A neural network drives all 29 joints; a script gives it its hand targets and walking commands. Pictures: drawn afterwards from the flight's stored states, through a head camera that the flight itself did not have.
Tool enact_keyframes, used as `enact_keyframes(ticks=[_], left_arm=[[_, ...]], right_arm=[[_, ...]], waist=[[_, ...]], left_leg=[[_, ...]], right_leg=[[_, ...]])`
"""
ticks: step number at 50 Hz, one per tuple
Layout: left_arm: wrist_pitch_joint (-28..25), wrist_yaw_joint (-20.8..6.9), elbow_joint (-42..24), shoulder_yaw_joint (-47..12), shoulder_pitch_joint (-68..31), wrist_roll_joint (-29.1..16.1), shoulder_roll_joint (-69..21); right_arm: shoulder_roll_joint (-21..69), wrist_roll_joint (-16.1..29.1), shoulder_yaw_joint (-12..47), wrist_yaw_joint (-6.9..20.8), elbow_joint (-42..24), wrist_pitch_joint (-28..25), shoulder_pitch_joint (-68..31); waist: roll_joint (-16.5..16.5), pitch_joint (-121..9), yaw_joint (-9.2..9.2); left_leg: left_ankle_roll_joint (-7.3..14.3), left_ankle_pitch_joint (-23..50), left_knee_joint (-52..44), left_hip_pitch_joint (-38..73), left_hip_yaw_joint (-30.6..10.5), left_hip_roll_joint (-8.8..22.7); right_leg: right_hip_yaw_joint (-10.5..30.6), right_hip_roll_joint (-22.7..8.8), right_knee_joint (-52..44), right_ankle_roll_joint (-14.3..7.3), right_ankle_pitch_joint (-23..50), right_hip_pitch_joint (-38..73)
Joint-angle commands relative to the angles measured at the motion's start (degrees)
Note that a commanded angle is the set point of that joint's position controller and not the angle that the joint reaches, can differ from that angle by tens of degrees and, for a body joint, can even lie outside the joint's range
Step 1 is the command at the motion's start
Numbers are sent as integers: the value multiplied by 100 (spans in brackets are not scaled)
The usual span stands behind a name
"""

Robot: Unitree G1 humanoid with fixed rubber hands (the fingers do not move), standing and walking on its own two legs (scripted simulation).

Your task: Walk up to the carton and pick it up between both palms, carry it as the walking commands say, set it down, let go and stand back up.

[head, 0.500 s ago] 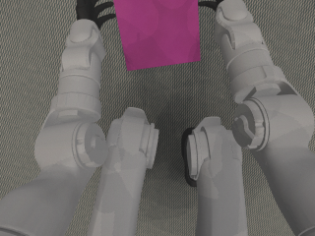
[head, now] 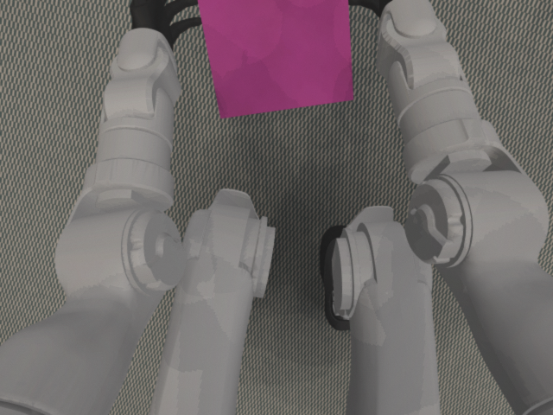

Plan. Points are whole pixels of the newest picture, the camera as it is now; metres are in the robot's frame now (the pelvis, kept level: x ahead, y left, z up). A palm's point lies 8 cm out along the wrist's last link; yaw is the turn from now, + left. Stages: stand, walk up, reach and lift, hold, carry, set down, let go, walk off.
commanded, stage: set down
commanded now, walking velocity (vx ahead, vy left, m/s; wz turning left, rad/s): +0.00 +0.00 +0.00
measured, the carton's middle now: (276, 25) +0.53 +0.05 -0.27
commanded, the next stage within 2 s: none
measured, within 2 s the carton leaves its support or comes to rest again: rests again in 0.54 s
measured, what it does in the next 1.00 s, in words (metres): stands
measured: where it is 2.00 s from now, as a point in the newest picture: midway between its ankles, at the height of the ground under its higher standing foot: (286, 287)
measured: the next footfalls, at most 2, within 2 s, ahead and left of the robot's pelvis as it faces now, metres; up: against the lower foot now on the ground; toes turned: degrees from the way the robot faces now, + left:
none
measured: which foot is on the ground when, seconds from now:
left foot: down 0.00-1.00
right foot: down 0.00-1.00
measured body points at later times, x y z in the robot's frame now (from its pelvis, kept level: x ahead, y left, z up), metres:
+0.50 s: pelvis +0.00 +0.00 -0.01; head +0.36 +0.00 +0.25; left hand +0.51 +0.19 -0.18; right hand +0.55 -0.08 -0.19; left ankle +0.10 +0.12 -0.33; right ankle +0.09 -0.10 -0.33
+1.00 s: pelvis -0.02 +0.01 -0.01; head +0.35 +0.01 +0.25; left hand +0.50 +0.22 -0.18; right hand +0.56 -0.10 -0.18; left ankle +0.10 +0.11 -0.33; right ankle +0.09 -0.10 -0.33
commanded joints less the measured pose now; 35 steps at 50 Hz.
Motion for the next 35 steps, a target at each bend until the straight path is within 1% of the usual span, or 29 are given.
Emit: enact_keyframes(ticks=[1,11,15,19,22,24,26,28,29,31,33,35], left_arm=[[-10,-1092,169,-1664,-2318,-207,-3835],[-46,-1051,239,-1568,-2245,-198,-3613],[-97,-961,291,-1412,-2107,-173,-3214],[-178,-808,385,-1198,-1926,-151,-2632],[-257,-645,475,-995,-1745,-137,-2056],[-337,-480,545,-806,-1571,-129,-1492],[-463,-235,617,-563,-1349,-165,-640],[-633,78,664,-326,-1134,-262,462],[-724,219,651,-325,-1074,-379,939],[-870,355,592,-547,-1213,-678,1308],[-954,407,622,-830,-1404,-994,1457],[-985,416,668,-1097,-1539,-1284,1480]], right_arm=[[4109,140,1118,1084,152,3,-1601],[3887,107,1091,1054,114,-30,-1573],[3467,116,1012,979,114,-76,-1505],[2851,125,915,845,113,-138,-1424],[2234,132,821,701,110,-191,-1345],[1620,150,731,559,94,-240,-1267],[704,230,625,348,5,-303,-1203],[-375,375,564,80,-171,-374,-1189],[-779,488,625,-37,-272,-415,-1193],[-939,785,931,-132,-420,-464,-1382],[-1016,1098,1209,-162,-422,-483,-1539],[-1077,1357,1411,-159,-383,-489,-1647]], waist=[[-349,-4412,80],[-361,-4391,80],[-361,-4432,121],[-369,-4499,156],[-374,-4584,183],[-374,-4676,214],[-388,-4818,271],[-416,-5019,351],[-411,-5151,388],[-431,-5395,460],[-419,-5566,455],[-387,-5658,402]], left_leg=[[190,2330,-810,1800,-61,-282],[162,2312,-755,1798,-59,-252],[121,2303,-746,1832,-46,-223],[70,2282,-750,1884,-38,-175],[26,2274,-763,1944,-33,-128],[-3,2297,-780,2008,-27,-89],[-20,2360,-798,2091,-11,-44],[-31,2457,-812,2163,17,6],[-38,2524,-816,2196,42,36],[-39,2667,-790,2213,58,98],[-28,2717,-775,2223,42,172],[-5,2677,-801,2257,14,230]], right_leg=[[278,194,-1030,-86,2141,1765],[283,146,-968,-66,2150,1811],[272,104,-952,-38,2135,1876],[265,41,-956,2,2112,1979],[266,-19,-973,39,2106,2073],[277,-64,-991,67,2125,2141],[301,-116,-1004,97,2178,2248],[341,-187,-1009,133,2266,2393],[365,-219,-1008,145,2331,2456],[412,-280,-976,161,2466,2548],[441,-343,-960,159,2471,2592],[446,-393,-974,129,2356,2590]])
